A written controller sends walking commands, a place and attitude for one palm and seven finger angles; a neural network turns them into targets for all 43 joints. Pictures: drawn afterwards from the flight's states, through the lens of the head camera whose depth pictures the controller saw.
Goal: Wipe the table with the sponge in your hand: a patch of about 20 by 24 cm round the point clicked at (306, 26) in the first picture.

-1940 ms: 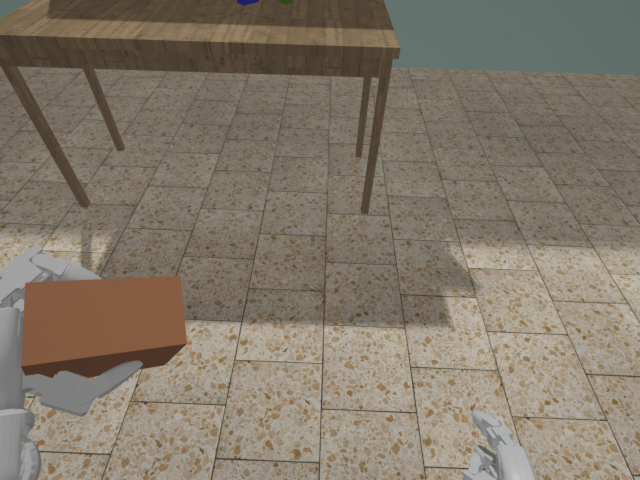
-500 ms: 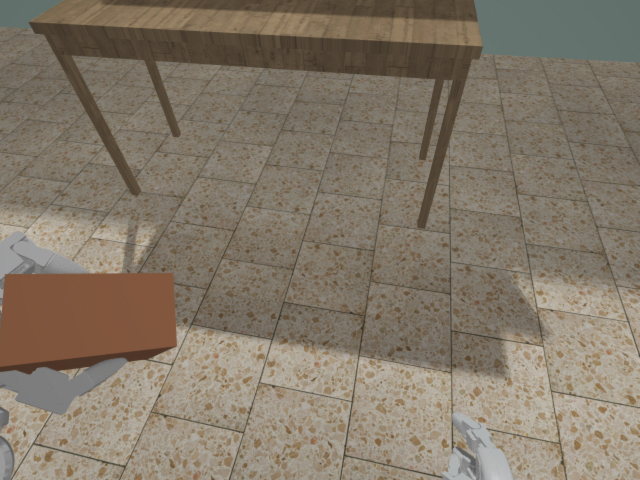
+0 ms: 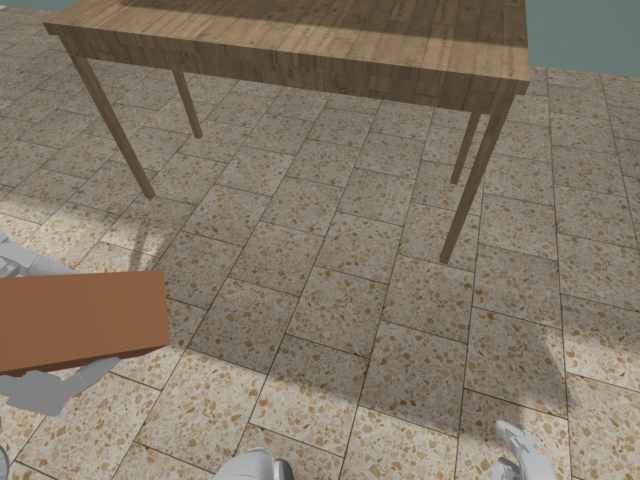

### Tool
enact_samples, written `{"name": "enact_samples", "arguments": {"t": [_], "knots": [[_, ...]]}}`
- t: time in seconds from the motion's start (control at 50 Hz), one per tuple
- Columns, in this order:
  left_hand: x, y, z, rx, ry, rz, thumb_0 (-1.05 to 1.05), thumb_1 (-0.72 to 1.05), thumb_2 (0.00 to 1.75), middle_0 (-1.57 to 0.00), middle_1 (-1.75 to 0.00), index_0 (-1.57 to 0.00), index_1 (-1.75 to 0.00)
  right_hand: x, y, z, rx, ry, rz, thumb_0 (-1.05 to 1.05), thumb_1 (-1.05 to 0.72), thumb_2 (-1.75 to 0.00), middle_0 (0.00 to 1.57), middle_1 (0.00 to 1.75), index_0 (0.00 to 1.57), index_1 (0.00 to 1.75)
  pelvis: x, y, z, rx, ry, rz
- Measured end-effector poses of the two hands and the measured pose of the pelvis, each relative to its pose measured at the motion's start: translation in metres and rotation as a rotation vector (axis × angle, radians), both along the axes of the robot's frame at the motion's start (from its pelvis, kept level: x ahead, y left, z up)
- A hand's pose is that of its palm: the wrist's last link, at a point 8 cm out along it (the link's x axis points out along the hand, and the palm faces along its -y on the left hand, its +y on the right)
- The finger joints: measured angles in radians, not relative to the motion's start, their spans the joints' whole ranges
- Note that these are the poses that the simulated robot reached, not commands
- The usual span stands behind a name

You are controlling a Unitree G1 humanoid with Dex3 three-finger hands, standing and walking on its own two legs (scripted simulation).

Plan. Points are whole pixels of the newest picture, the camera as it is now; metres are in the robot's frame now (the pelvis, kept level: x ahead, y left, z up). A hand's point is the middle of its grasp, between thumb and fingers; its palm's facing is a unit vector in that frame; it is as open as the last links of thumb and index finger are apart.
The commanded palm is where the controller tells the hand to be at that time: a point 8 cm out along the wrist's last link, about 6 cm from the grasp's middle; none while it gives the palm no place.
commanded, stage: walk to a spot facing it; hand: left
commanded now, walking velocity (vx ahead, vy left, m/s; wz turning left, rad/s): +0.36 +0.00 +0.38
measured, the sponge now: (105, 322) +0.22 +0.21 +0.16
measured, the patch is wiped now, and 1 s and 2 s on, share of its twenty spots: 0.00 0.00 0.00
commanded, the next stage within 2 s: none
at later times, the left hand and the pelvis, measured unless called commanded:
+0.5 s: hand (142, 233) +0.32 +0.21 +0.16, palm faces +0.61 -0.68 -0.41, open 10.3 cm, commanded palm +0.26 +0.24 +0.18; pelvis +0.16 -0.07 -0.02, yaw +12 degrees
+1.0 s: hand (127, 182) +0.38 +0.24 +0.18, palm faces +0.70 -0.58 -0.42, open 10.3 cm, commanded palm +0.30 +0.25 +0.18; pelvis +0.28 -0.07 -0.01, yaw +25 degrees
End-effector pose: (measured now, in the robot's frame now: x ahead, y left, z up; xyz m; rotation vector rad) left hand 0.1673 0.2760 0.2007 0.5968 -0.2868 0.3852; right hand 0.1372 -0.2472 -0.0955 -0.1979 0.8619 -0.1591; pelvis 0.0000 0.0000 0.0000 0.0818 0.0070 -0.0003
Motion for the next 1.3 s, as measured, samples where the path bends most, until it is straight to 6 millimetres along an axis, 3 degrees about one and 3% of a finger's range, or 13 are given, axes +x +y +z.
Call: {"name": "enact_samples", "arguments": {"t": [0.1,0.18,0.28,0.38,0.52,0.58,0.68,0.78,0.86,0.94,1.06,1.16,1.3], "knots": [[0.045,0.005,-0.018,-0.053,-0.077,-0.019,-0.01,-0.51,0.98,-0.72,-1.32,-0.74,-1.33,0.058,0.020,-0.007,0.006,-0.091,0.015,0.01,-0.91,-0.90,0.20,0.30,0.19,0.29,0.040,0.006,-0.021,-0.009,-0.030,-0.006],[0.082,0.000,-0.012,-0.061,-0.106,-0.064,-0.01,-0.51,0.98,-0.72,-1.32,-0.74,-1.33,0.094,0.040,0.001,0.060,-0.130,0.073,0.01,-0.91,-0.90,0.20,0.30,0.19,0.29,0.057,-0.001,-0.017,-0.033,-0.045,0.055],[0.083,-0.009,0.017,0.030,-0.112,-0.060,-0.01,-0.51,0.98,-0.72,-1.32,-0.74,-1.33,0.124,0.045,0.013,0.105,-0.136,0.101,0.01,-0.90,-0.90,0.20,0.30,0.20,0.30,0.085,-0.015,-0.004,-0.079,-0.015,0.071],[0.079,-0.017,0.019,0.038,-0.058,0.067,-0.01,-0.51,0.98,-0.72,-1.32,-0.74,-1.33,0.150,0.027,0.005,0.108,-0.083,0.147,0.01,-0.90,-0.90,0.20,0.30,0.20,0.30,0.122,-0.036,0.003,-0.110,-0.004,0.112],[0.112,-0.044,-0.026,-0.110,-0.025,0.231,-0.01,-0.51,0.98,-0.72,-1.32,-0.74,-1.33,0.211,-0.021,-0.027,0.031,-0.010,0.247,0.01,-0.90,-0.90,0.20,0.30,0.20,0.30,0.164,-0.072,-0.015,-0.084,-0.035,0.226],[0.128,-0.056,-0.027,-0.135,0.006,0.220,-0.01,-0.51,0.98,-0.72,-1.32,-0.74,-1.33,0.239,-0.035,-0.019,-0.010,-0.002,0.262,0.02,-0.90,-0.90,0.20,0.30,0.20,0.30,0.179,-0.077,-0.009,-0.063,-0.039,0.244],[0.146,-0.059,0.003,-0.010,0.005,0.178,-0.01,-0.51,0.98,-0.72,-1.32,-0.74,-1.33,0.285,-0.041,0.009,-0.045,-0.045,0.264,0.02,-0.91,-0.90,0.20,0.30,0.19,0.29,0.205,-0.081,0.002,-0.039,-0.021,0.287],[0.152,-0.039,0.021,0.064,-0.071,0.223,-0.01,-0.51,0.98,-0.72,-1.32,-0.74,-1.33,0.328,-0.024,0.021,-0.068,-0.087,0.304,0.01,-0.91,-0.90,0.20,0.30,0.19,0.29,0.235,-0.069,-0.002,-0.030,0.002,0.322],[0.159,-0.018,0.006,0.053,-0.122,0.262,-0.01,-0.51,0.98,-0.72,-1.32,-0.74,-1.33,0.359,0.001,0.011,-0.048,-0.160,0.304,0.01,-0.91,-0.90,0.20,0.30,0.19,0.29,0.252,-0.053,-0.022,-0.046,-0.030,0.339],[0.168,-0.005,-0.010,-0.009,-0.083,0.311,-0.01,-0.51,0.98,-0.72,-1.33,-0.74,-1.33,0.369,0.036,0.008,0.046,-0.133,0.369,0.01,-0.91,-0.90,0.20,0.30,0.19,0.29,0.265,-0.060,-0.017,-0.058,-0.054,0.398],[0.155,-0.031,0.006,-0.024,-0.083,0.380,-0.02,-0.51,0.98,-0.72,-1.33,-0.74,-1.33,0.381,0.066,0.008,0.120,-0.090,0.508,0.01,-0.90,-0.90,0.20,0.30,0.20,0.29,0.291,-0.074,-0.004,-0.089,-0.058,0.482],[0.141,-0.056,0.022,0.070,-0.080,0.520,-0.01,-0.51,0.98,-0.72,-1.33,-0.74,-1.33,0.412,0.071,-0.007,0.153,-0.061,0.609,0.01,-0.90,-0.90,0.20,0.30,0.20,0.30,0.325,-0.091,-0.008,-0.087,-0.053,0.554],[0.139,-0.059,-0.012,-0.115,-0.037,0.727,-0.01,-0.51,0.98,-0.72,-1.33,-0.74,-1.33,0.477,0.058,-0.010,0.046,-0.040,0.732,0.01,-0.90,-0.90,0.20,0.30,0.20,0.30,0.349,-0.105,-0.002,-0.023,-0.069,0.663]]}}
